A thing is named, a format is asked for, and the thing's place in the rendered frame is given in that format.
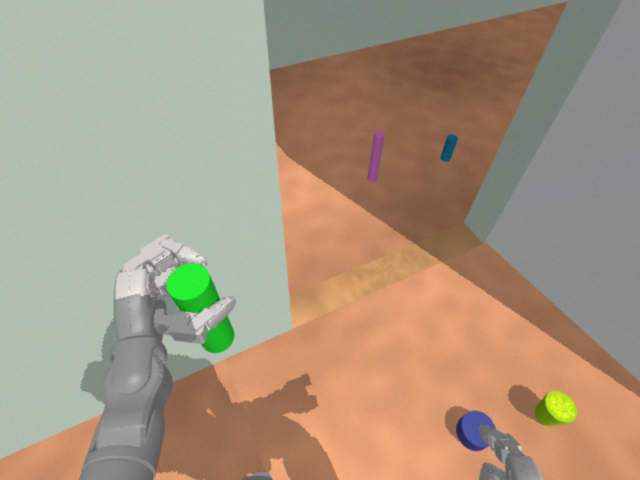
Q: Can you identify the right robot hand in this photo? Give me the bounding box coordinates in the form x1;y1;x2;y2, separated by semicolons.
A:
479;425;544;480

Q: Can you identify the left robot arm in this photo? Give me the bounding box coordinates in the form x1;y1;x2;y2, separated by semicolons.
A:
79;335;173;480

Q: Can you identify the left robot hand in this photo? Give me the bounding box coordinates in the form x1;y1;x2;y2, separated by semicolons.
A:
114;234;236;344

